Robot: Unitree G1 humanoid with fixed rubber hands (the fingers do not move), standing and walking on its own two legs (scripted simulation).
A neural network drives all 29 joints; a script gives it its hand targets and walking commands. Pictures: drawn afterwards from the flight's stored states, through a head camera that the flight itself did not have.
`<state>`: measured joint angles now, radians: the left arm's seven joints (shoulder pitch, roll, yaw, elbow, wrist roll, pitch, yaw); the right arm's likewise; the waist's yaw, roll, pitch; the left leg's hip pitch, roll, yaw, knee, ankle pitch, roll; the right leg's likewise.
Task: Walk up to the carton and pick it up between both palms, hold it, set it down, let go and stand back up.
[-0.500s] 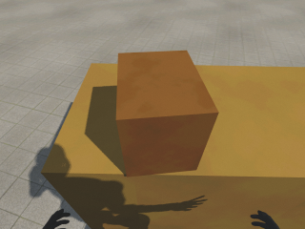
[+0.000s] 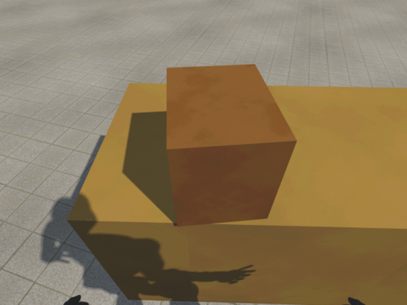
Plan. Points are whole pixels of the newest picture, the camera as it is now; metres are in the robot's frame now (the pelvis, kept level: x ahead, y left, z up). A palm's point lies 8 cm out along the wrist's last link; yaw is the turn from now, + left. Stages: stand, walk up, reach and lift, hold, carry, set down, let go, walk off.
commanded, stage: stand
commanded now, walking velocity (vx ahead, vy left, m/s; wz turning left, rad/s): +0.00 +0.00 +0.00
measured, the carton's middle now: (217, 143) +0.47 -0.02 +0.06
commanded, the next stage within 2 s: none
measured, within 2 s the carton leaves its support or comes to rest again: neither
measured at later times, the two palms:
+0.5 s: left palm out of the picture +0.08 +0.30 -0.10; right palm out of the picture +0.08 -0.31 -0.09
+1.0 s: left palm out of the picture +0.08 +0.30 -0.10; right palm out of the picture +0.08 -0.32 -0.10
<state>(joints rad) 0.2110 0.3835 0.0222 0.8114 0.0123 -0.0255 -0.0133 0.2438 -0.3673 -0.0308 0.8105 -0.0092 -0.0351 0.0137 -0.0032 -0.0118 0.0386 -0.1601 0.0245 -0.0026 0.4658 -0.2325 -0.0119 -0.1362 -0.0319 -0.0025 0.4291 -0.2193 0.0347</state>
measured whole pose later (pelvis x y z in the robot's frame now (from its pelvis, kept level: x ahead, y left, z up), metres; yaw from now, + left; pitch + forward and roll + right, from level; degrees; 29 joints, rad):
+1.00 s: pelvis +0.00 -0.01 +0.00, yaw +0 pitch -4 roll +0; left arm 0.18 0.39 0.01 0.99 0.00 -0.02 0.00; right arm 0.19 -0.38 -0.01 0.98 0.00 -0.03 0.00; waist 0.00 -0.01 0.04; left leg -0.13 0.03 -0.01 0.38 -0.19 -0.03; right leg -0.12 -0.02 -0.01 0.37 -0.19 0.02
